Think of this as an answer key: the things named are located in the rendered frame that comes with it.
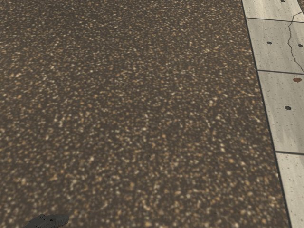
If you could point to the robot left hand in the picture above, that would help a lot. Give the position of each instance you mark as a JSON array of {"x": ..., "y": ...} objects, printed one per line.
[{"x": 50, "y": 221}]

